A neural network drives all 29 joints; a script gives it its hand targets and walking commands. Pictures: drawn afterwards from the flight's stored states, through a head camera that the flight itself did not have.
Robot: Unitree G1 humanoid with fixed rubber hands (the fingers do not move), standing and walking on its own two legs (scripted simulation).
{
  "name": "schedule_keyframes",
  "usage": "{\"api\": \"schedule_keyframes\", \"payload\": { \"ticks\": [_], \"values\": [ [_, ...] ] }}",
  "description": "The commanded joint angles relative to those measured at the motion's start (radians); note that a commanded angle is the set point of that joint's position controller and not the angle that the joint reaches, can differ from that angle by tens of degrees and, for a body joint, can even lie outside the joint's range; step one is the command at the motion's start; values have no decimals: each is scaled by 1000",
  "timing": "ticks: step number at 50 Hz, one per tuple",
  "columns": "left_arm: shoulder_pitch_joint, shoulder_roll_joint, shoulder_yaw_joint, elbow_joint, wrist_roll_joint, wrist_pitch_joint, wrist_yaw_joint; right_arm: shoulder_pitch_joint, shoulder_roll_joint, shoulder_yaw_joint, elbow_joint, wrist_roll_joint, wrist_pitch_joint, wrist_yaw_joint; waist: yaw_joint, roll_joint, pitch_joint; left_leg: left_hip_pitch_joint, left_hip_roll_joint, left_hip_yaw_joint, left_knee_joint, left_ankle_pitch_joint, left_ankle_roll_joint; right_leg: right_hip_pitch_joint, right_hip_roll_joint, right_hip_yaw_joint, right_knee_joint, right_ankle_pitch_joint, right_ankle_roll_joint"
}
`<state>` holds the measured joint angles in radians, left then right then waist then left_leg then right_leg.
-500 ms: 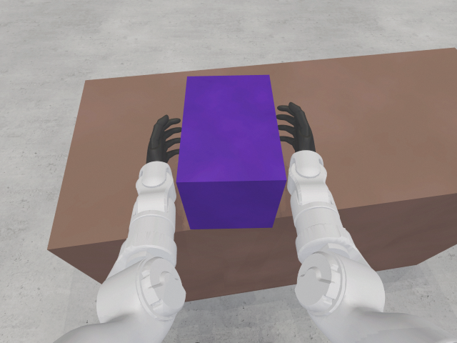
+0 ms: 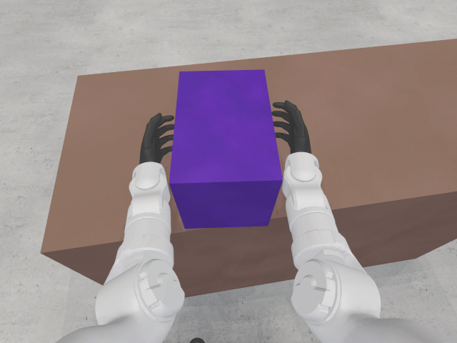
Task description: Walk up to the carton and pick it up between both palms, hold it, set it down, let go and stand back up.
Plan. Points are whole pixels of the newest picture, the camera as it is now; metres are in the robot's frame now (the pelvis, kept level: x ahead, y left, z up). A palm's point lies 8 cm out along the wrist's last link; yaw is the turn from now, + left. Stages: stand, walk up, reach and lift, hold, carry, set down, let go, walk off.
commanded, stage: set down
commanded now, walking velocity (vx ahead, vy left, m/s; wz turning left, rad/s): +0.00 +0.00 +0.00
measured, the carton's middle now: (224, 149) +0.45 +0.04 +0.02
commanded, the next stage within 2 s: none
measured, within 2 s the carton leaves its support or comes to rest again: neither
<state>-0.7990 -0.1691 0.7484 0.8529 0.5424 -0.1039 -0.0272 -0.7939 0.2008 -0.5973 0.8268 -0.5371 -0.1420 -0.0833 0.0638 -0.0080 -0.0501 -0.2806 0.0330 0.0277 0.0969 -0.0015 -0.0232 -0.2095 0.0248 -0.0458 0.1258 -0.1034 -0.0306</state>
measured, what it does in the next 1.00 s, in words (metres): stands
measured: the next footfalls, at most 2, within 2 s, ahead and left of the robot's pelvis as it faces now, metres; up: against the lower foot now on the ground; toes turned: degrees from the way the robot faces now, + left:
none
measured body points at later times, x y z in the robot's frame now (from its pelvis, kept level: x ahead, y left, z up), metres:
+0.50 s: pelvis +0.00 +0.00 +0.00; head +0.09 +0.01 +0.44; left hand +0.42 +0.17 +0.05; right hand +0.44 -0.09 +0.07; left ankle +0.01 +0.13 -0.75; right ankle -0.04 -0.09 -0.75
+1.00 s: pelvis -0.01 +0.01 -0.01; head +0.09 +0.01 +0.43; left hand +0.41 +0.21 +0.01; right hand +0.45 -0.11 +0.03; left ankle +0.01 +0.13 -0.75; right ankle -0.04 -0.09 -0.75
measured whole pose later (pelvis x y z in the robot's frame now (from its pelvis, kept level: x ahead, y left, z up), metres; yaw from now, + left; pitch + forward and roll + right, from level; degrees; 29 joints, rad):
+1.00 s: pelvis -0.01 +0.01 -0.01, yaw -4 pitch +23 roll +0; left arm -0.77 0.03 0.44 1.05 0.20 -0.19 0.13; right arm -0.88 -0.05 -0.20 1.13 -0.03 -0.18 -0.14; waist 0.11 -0.03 -0.23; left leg -0.60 0.04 0.09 0.22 -0.03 -0.01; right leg -0.55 0.03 0.01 0.25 -0.11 -0.02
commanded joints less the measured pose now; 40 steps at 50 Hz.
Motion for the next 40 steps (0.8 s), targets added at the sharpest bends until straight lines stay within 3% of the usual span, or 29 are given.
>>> {"api": "schedule_keyframes", "payload": {
  "ticks": [1,14,26,31,34,35,38,40],
  "values": [
    [-426,-245,-173,-22,33,-21,-65,-347,370,213,40,-46,-10,90,35,-7,-418,158,-51,18,40,165,38,240,11,-17,72,424,86],
    [-352,-249,-155,-65,54,-7,-74,-280,347,201,17,-51,-4,100,32,-8,-361,177,-55,16,31,165,27,211,12,-20,50,378,85],
    [-315,-270,-177,-92,59,-14,-79,-274,338,213,7,-62,-28,105,38,-11,-402,184,-59,20,44,234,24,242,17,-20,76,470,95],
    [-304,-207,-173,-84,39,-27,-64,-286,266,222,12,-36,-39,91,49,-17,-438,177,-62,33,63,274,19,230,23,-10,94,505,97],
    [-293,-50,-160,-73,-11,-56,-24,-303,91,243,18,48,-52,53,70,-23,-496,163,-65,55,82,299,20,208,30,11,115,536,94],
    [-306,52,-155,-72,-50,-74,4,-325,-14,258,16,120,-61,25,77,-27,-529,145,-65,67,91,309,25,204,30,25,127,555,92],
    [-407,190,-240,-23,-233,-129,80,-456,-97,390,41,361,-74,-45,94,-26,-657,12,-68,83,130,304,54,238,17,65,195,628,97],
    [-359,258,-272,-23,-246,-129,129,-426,-228,412,113,439,-88,-77,78,-41,-763,14,-70,91,167,404,55,186,25,60,252,740,117]
  ]
}}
